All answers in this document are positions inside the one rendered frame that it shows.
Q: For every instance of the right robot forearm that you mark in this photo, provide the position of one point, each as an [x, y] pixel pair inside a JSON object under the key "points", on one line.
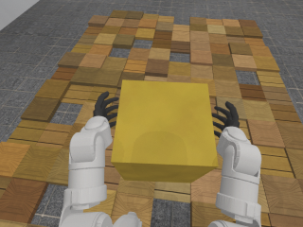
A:
{"points": [[238, 196]]}

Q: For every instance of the left robot thigh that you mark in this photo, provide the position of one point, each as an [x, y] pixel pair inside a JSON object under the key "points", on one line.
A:
{"points": [[128, 221]]}

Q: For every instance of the left robot forearm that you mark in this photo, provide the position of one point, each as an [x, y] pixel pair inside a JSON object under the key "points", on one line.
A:
{"points": [[86, 187]]}

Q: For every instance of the left robot upper arm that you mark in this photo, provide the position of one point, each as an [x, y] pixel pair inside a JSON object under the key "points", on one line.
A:
{"points": [[88, 219]]}

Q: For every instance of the right robot hand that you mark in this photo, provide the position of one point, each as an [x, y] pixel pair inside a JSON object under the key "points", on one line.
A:
{"points": [[232, 117]]}

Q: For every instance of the carton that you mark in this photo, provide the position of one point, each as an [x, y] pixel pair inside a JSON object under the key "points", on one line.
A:
{"points": [[164, 132]]}

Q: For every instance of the left robot hand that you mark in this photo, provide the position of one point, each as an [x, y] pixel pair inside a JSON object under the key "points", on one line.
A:
{"points": [[101, 110]]}

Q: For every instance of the robot left shin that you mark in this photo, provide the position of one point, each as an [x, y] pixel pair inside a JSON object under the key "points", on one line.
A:
{"points": [[132, 213]]}

